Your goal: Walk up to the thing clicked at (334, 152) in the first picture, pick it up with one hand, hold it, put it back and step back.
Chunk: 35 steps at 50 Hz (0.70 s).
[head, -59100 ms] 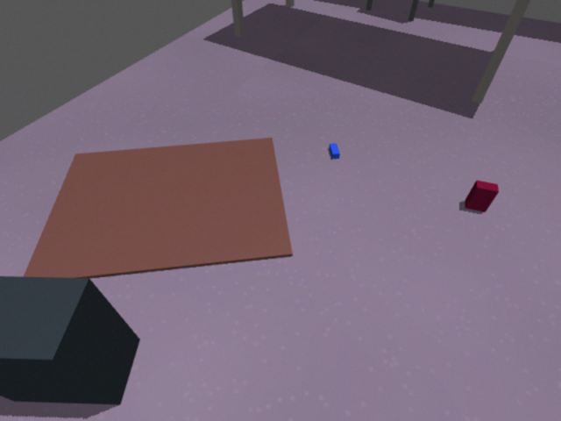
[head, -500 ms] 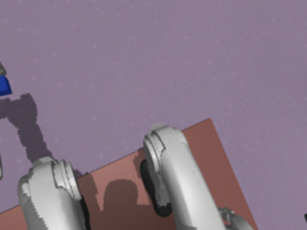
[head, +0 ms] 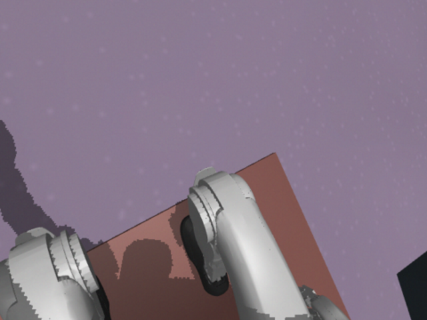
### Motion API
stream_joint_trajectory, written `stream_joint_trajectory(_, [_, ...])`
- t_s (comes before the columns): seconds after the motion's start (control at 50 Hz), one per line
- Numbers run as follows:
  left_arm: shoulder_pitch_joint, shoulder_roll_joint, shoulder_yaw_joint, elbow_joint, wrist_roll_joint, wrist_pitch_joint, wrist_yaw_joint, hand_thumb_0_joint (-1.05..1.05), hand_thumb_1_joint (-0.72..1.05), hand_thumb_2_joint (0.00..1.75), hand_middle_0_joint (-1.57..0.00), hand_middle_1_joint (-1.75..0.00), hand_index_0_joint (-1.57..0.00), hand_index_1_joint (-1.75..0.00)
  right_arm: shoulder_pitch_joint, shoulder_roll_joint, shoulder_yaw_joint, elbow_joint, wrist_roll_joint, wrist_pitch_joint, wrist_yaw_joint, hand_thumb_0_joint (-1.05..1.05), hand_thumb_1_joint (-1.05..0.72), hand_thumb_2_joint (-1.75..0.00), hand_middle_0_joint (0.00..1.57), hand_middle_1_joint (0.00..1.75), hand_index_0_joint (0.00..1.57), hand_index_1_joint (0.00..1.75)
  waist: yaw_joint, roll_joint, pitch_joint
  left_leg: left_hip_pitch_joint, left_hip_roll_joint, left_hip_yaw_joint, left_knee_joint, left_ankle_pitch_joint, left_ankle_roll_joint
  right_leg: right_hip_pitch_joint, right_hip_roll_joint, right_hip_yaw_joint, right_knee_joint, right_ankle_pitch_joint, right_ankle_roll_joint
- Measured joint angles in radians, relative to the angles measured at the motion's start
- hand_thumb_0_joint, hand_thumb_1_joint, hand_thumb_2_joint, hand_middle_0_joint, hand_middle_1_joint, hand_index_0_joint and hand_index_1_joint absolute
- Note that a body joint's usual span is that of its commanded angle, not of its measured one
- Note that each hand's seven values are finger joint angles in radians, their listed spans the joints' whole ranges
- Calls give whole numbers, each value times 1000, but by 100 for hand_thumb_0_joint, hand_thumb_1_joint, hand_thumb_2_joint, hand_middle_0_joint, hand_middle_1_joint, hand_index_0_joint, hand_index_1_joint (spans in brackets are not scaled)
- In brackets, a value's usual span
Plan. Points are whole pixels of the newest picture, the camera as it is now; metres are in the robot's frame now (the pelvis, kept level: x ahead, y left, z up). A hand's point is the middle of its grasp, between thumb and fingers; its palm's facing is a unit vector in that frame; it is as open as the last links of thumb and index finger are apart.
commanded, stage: rest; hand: left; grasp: from above
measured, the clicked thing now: out of the picture +0.51 +0.30 -0.25
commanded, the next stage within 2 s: open in 1.00 s
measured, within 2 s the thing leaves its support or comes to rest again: rests again in 1.18 s
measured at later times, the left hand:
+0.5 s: hand out of the picture +0.50 +0.28 -0.24, palm faces -0.45 -0.12 -0.88, open 6.8 cm
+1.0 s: hand out of the picture +0.50 +0.28 -0.25, palm faces -0.45 -0.12 -0.88, open 6.8 cm
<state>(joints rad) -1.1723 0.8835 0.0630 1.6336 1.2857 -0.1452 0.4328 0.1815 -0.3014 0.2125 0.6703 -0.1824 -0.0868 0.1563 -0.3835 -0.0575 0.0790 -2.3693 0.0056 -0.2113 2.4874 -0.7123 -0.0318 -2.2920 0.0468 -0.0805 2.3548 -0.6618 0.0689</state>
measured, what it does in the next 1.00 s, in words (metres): stands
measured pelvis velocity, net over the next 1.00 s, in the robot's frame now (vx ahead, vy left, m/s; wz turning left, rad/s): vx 0.00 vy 0.01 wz -0.07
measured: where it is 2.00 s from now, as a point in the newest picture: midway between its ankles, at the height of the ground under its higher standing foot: (158, 297)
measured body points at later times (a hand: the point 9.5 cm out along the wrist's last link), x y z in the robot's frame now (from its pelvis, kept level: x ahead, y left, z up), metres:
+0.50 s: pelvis +0.00 +0.01 +0.00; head +0.29 +0.11 +0.32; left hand +0.52 +0.29 -0.19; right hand +0.01 -0.25 -0.06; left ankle +0.06 +0.13 -0.28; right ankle +0.11 -0.13 -0.28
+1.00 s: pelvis +0.00 +0.01 +0.00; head +0.29 +0.12 +0.32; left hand +0.52 +0.28 -0.20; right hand +0.01 -0.24 -0.05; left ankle +0.06 +0.13 -0.28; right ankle +0.11 -0.13 -0.28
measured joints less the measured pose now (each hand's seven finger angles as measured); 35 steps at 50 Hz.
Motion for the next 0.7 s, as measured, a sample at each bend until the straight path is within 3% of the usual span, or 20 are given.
stream_joint_trajectory(0.18, [-9,37,8,34,-9,5,22,0,48,2,-99,-15,-102,-11,-4,-9,34,-15,-11,-32,7,0,-90,-89,20,30,20,30,-25,-18,37,6,3,-16,14,-10,2,11,6,-13,-1,-1,5])
stream_joint_trajectory(0.7, [-16,122,19,84,-10,-4,68,0,49,0,-100,-12,-104,-8,-31,-37,91,-53,-36,-82,37,0,-90,-90,20,30,20,30,-54,-60,89,13,5,-47,38,-12,14,39,16,-40,-11,8,11])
